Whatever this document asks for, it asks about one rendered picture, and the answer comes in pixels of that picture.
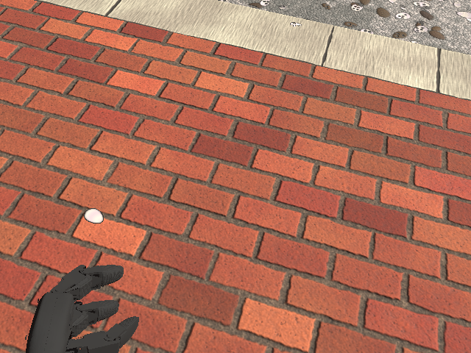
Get robot left hand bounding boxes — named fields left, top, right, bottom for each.
left=25, top=265, right=139, bottom=353

